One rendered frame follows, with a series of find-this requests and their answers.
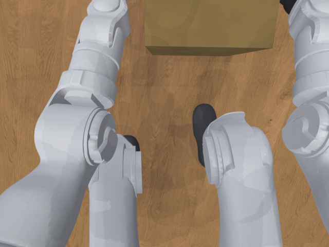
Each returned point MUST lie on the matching robot left upper arm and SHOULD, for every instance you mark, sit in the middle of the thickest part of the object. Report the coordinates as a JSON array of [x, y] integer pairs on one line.
[[41, 209]]

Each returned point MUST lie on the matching robot left thigh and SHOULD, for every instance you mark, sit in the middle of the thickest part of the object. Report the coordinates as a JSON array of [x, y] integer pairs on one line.
[[113, 200]]

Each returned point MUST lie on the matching robot right upper arm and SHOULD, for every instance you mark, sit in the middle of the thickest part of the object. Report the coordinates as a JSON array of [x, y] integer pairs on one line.
[[306, 134]]

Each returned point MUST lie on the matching robot right hand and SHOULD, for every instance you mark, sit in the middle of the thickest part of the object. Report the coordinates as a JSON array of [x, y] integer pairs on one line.
[[288, 5]]

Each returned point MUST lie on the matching right robot foot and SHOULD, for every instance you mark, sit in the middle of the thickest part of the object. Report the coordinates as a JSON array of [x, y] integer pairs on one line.
[[203, 115]]

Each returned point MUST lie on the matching left robot forearm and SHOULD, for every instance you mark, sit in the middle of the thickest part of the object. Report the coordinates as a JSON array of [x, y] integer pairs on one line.
[[91, 77]]

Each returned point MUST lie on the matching right robot forearm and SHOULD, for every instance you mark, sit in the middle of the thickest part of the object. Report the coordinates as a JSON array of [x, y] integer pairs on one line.
[[309, 28]]

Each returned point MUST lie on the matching carton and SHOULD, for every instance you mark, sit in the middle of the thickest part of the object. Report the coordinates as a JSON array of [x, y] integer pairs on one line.
[[209, 27]]

